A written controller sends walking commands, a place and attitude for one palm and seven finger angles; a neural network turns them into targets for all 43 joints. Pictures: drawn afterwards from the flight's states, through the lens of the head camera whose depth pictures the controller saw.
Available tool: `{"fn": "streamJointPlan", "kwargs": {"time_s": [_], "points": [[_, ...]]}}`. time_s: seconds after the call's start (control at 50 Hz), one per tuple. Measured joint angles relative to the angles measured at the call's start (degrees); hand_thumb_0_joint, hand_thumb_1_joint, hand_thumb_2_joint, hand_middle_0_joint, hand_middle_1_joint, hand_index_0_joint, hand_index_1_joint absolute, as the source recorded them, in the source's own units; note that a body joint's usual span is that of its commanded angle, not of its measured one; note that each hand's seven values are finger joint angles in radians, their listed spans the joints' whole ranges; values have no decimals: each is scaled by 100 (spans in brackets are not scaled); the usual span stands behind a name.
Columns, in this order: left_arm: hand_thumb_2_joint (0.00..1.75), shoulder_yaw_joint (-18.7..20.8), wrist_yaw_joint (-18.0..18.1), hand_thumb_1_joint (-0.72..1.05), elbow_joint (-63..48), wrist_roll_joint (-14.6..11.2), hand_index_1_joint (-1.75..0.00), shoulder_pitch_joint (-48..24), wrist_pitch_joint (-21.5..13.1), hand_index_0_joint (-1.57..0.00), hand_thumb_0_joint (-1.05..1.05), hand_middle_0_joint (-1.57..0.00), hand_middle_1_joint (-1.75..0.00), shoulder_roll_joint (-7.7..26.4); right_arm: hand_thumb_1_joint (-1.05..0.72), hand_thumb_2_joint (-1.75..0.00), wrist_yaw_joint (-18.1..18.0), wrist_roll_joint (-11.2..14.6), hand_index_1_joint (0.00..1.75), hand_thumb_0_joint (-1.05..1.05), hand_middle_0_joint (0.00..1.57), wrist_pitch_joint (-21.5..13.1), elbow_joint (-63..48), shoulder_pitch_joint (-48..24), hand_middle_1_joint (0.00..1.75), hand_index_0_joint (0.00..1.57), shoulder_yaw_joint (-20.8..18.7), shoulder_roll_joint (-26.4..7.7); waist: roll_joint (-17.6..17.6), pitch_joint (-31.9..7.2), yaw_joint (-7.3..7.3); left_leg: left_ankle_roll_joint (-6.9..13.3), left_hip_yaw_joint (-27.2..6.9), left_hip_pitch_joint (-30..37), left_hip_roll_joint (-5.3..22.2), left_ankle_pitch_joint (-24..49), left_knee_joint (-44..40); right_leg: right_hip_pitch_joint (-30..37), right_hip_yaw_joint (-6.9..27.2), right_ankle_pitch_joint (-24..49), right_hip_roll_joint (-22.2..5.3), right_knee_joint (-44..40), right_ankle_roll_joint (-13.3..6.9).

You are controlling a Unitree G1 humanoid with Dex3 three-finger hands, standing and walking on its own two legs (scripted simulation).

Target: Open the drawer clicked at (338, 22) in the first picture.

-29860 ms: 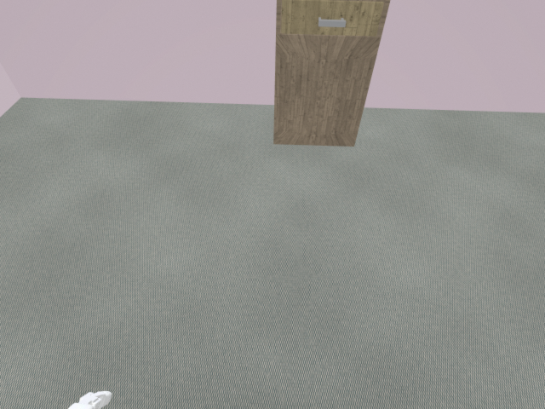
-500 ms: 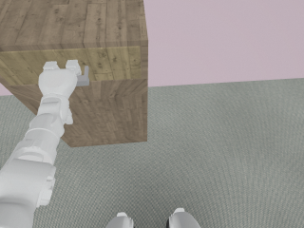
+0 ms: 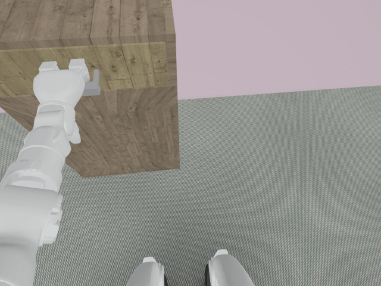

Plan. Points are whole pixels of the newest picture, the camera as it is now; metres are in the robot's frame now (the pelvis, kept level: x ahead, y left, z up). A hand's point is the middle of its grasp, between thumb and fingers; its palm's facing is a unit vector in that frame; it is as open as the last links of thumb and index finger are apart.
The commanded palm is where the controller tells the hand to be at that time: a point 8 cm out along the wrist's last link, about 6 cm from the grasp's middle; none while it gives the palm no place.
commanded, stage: lift the fingers back up to retry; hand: left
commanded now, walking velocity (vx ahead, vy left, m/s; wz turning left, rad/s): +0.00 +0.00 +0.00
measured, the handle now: (74, 82) +0.58 +0.25 +0.02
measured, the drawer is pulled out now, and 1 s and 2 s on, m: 0.00 0.00 0.00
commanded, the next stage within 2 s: re-aim the fingers above the handle in 0.88 s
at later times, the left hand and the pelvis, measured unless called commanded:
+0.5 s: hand (78, 96) +0.51 +0.22 +0.05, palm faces -0.03 -0.03 -1.00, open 13.9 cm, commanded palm +0.48 +0.22 +0.11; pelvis +0.02 +0.01 +0.02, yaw -1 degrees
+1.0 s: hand (65, 95) +0.50 +0.23 +0.07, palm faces -0.07 -0.02 -1.00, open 13.8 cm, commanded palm +0.48 +0.24 +0.13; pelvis +0.04 +0.01 +0.04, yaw +0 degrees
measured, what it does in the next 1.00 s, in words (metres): stands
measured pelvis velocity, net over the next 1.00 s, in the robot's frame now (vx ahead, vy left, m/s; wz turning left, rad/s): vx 0.04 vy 0.01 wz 0.00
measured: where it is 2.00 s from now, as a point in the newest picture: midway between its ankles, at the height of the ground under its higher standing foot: outside the picture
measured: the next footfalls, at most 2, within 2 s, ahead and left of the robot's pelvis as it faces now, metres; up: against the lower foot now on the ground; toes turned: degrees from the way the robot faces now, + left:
none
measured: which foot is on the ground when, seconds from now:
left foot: down 0.00-1.00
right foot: down 0.00-1.00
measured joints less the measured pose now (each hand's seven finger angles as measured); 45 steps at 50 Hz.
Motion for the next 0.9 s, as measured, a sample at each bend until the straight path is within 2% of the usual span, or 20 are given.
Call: {"fn": "streamJointPlan", "kwargs": {"time_s": [0.22,0.34,0.42,0.5,0.56,0.64,0.7,0.76,0.82,0.9], "points": [[30,50,43,-49,-182,-31,-122,108,-51,-23,0,-27,-123,-33,-90,-90,6,5,30,1,20,7,72,41,30,21,-41,9,24,23,40,25,17,-20,-7,-9,17,-13,20,7,-4,-5,24],[30,25,-39,-49,-206,-71,-120,224,15,-25,0,-27,-121,-135,-90,-90,-8,17,30,1,20,6,73,29,30,21,-49,43,45,90,27,42,24,321,-14,73,-296,347,28,104,-5,-351,46],[30,78,-96,-48,-397,-103,-119,434,-147,-27,0,-29,-121,-262,-90,-90,-17,-1,30,1,20,14,86,58,30,21,-63,58,43,77,34,52,48,621,-12,107,-543,647,51,153,2,-614,61],[30,144,20,-48,-633,-71,-119,666,-274,-30,0,-30,-120,-416,-90,-90,14,-18,30,1,20,55,102,74,30,21,-83,46,57,39,51,60,74,933,-8,107,-753,955,76,166,10,-834,74],[30,241,157,-49,-683,-26,-119,745,-216,-31,0,-31,-120,-458,-90,-90,57,-13,30,1,20,113,115,22,30,21,-77,24,67,40,56,67,101,1137,-9,103,-881,1145,104,166,12,-952,82],[30,280,211,-49,-691,-40,-120,819,71,-31,0,-31,-120,-417,-90,-90,105,25,30,1,20,186,91,-50,30,21,-93,8,91,63,113,73,149,1407,-11,130,-1089,1388,151,192,14,-1132,91],[30,207,41,-48,-749,-131,-120,895,255,-32,0,-31,-120,-395,-90,-90,113,67,30,1,20,219,62,-73,30,21,-121,9,113,85,186,73,155,1635,-22,175,-1281,1612,157,228,7,-1312,95],[30,59,-225,-48,-927,-256,-120,1017,299,-32,0,-31,-120,-407,-90,-90,87,98,30,1,20,249,29,-81,30,21,-141,13,120,95,257,71,133,1876,-37,222,-1468,1865,135,261,-6,-1496,96],[30,-70,-453,-48,-1031,-325,-120,1112,162,-32,0,-31,-120,-461,-90,-90,55,108,30,1,20,282,7,-123,30,21,-133,14,86,96,304,64,103,2067,-52,249,-1594,2066,104,270,-20,-1614,92],[30,-81,-577,-49,-1055,-239,-120,1184,-170,-32,0,-31,-120,-475,-90,-90,16,105,30,1,20,304,-79,-238,30,21,-109,10,-7,142,306,49,78,2143,-62,253,-1625,2138,79,249,-29,-1616,72]]}}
